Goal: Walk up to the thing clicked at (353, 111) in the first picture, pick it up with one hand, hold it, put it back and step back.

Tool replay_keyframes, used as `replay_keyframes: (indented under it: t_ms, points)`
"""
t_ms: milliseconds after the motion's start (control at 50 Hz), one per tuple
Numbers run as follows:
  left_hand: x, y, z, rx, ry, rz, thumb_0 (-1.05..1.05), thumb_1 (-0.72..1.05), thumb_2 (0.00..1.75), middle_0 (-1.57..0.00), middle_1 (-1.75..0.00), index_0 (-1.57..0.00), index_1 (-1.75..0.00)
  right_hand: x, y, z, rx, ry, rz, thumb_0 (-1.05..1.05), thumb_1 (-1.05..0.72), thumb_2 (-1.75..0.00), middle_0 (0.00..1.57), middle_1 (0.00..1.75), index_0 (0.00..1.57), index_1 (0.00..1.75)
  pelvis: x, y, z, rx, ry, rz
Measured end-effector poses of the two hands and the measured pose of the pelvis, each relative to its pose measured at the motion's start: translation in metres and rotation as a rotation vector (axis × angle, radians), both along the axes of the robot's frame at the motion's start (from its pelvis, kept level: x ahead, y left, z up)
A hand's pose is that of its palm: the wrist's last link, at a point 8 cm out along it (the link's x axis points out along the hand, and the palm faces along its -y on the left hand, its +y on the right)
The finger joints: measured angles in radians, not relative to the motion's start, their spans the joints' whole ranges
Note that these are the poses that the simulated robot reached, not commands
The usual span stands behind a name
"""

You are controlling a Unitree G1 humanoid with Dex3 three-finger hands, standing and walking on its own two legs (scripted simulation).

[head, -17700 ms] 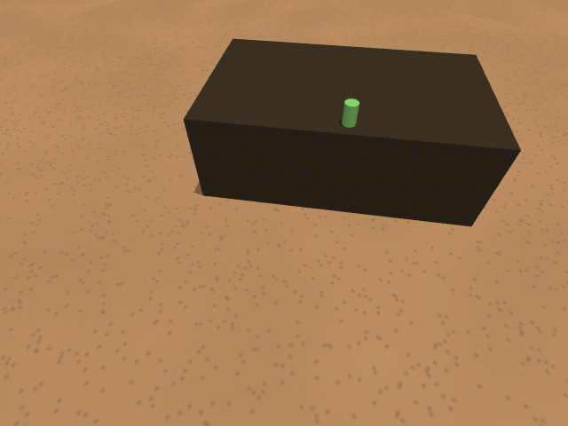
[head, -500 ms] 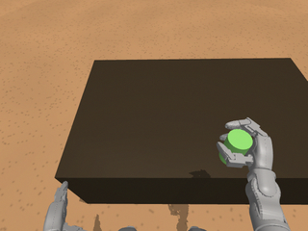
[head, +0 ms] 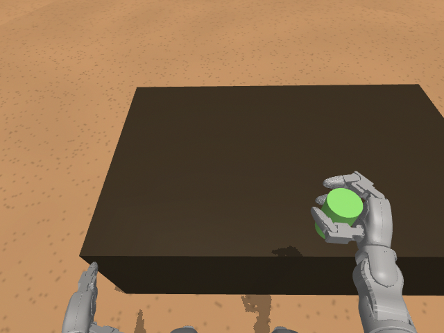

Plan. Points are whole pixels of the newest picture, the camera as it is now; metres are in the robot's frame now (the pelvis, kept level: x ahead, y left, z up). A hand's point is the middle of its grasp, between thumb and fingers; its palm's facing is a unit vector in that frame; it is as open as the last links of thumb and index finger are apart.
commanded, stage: hold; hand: right
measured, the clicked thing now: (336, 215) +0.32 -0.18 +0.03
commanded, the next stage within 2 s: crouch in 0.32 s
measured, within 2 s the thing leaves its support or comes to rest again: neither
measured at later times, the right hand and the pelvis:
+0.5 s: hand (333, 210) +0.32 -0.17 +0.05, palm faces +0.16 +0.99 -0.02, open 7.8 cm; pelvis +0.00 +0.00 +0.00, yaw +0 degrees
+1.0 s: hand (324, 214) +0.36 -0.19 -0.04, palm faces +0.19 +0.98 -0.02, open 7.8 cm; pelvis -0.01 +0.00 -0.04, yaw +0 degrees
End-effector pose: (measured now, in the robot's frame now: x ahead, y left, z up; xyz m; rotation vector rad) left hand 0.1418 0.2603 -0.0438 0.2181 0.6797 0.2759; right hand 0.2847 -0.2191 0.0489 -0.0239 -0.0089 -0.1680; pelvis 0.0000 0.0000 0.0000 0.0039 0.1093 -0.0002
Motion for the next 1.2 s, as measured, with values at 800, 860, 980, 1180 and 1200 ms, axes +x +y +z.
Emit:
replay_keyframes:
  t_ms: [800, 860, 980, 1180, 1200]
  points:
    - [0.003, 0.009, 0.003, 0.053, -0.019, -0.009, -0.01, -0.52, 0.05, -0.06, -0.06, -0.06, -0.05, 0.010, -0.006, -0.053, 0.046, 0.106, -0.011, 0.00, 0.08, -1.04, 0.86, 1.00, 0.84, 1.00, -0.005, 0.001, -0.012, -0.004, 0.055, -0.007]
    - [-0.002, 0.012, 0.000, 0.087, -0.010, -0.009, -0.01, -0.52, 0.05, -0.06, -0.06, -0.06, -0.05, 0.018, -0.009, -0.068, 0.040, 0.097, -0.019, 0.00, 0.08, -1.04, 0.86, 0.99, 0.84, 1.00, -0.010, 0.001, -0.020, -0.002, 0.085, -0.004]
    - [-0.007, 0.001, -0.010, 0.101, -0.001, -0.046, -0.01, -0.52, 0.05, -0.05, -0.06, -0.06, -0.05, 0.039, -0.014, -0.088, 0.025, 0.066, -0.024, 0.00, 0.09, -1.05, 0.86, 0.99, 0.85, 0.99, -0.015, 0.000, -0.036, 0.006, 0.142, 0.001]
    - [-0.012, -0.002, -0.008, 0.142, -0.020, -0.056, -0.01, -0.52, 0.05, -0.06, -0.06, -0.06, -0.05, 0.065, -0.025, -0.105, 0.042, 0.044, -0.047, 0.00, 0.09, -1.05, 0.86, 0.99, 0.85, 0.99, -0.012, -0.007, -0.052, 0.019, 0.200, 0.005]
    - [-0.011, -0.003, -0.009, 0.145, -0.018, -0.061, -0.01, -0.52, 0.05, -0.06, -0.06, -0.06, -0.05, 0.066, -0.025, -0.109, 0.041, 0.049, -0.042, 0.00, 0.09, -1.05, 0.86, 0.99, 0.85, 0.99, -0.012, -0.007, -0.054, 0.020, 0.206, 0.005]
